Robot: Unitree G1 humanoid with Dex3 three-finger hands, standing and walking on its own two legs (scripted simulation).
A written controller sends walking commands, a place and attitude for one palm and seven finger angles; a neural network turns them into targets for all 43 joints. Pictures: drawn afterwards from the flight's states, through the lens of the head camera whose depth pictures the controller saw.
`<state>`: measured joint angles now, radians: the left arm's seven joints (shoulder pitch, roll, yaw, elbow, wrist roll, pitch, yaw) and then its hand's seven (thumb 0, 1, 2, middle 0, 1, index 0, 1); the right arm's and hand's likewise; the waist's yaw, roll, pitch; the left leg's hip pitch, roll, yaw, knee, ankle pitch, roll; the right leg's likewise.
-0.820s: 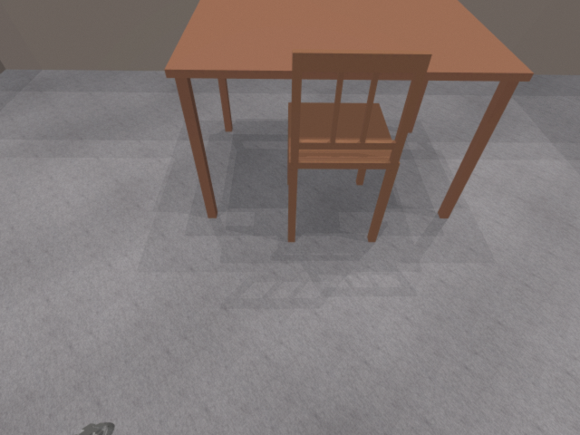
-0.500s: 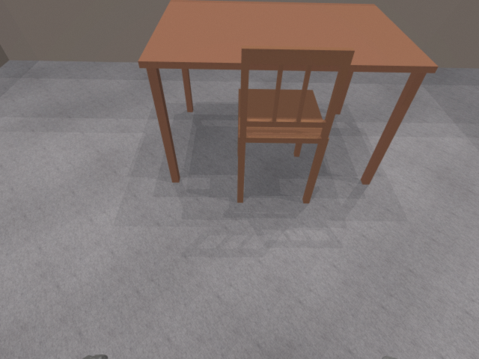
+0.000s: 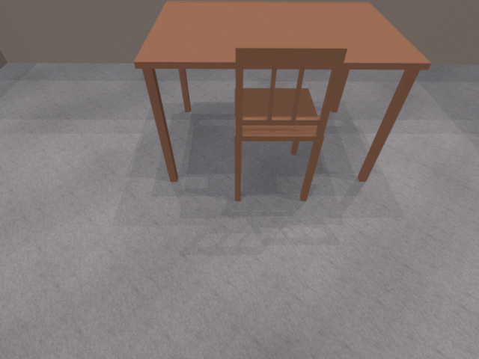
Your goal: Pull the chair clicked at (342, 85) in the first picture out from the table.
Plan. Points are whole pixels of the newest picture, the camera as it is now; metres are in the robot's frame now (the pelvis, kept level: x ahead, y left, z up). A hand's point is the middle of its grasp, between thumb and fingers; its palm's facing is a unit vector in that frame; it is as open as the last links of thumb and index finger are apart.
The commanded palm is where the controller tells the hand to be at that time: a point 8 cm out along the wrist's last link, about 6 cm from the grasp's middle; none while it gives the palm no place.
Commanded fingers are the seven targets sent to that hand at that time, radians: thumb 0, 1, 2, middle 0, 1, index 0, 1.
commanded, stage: look at it before walking up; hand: left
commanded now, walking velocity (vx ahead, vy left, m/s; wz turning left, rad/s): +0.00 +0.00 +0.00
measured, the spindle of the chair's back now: (272, 92) +1.07 -0.06 -0.11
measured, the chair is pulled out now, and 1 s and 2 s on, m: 0.00 0.00 0.00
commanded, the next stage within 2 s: walk to a spot facing it in 0.62 s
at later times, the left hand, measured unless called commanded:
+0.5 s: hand out of the picture +0.07 +0.24 -0.15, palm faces -0.01 -0.94 -0.33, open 7.4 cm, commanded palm none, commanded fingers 0.00 0.90 0.90 -0.20 -0.30 -0.20 -0.30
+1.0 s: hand out of the picture +0.06 +0.22 -0.17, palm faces -0.08 -0.95 -0.30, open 7.4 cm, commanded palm none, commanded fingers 0.00 0.90 0.90 -0.20 -0.30 -0.20 -0.30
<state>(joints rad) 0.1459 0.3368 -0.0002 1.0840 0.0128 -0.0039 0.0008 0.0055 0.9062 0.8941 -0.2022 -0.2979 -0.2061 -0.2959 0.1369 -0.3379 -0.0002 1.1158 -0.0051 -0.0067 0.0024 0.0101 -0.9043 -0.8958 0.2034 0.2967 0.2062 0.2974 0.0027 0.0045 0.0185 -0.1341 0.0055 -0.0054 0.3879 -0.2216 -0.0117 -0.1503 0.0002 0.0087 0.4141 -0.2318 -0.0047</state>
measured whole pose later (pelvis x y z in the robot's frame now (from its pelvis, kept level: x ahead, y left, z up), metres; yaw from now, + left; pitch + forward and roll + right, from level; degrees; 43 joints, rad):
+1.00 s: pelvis -0.01 +0.00 -0.01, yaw -6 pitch -1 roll +1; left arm 0.21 0.29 0.03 1.01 0.02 0.05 0.00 0.00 0.91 0.89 -0.20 -0.30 -0.20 -0.30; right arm 0.14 -0.26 -0.02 1.01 -0.01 0.02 -0.02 0.01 -0.91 -0.90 0.20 0.30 0.21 0.30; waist 0.02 -0.01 0.04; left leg -0.20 0.04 0.09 0.50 -0.28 -0.02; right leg -0.27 0.04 0.10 0.57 -0.27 -0.01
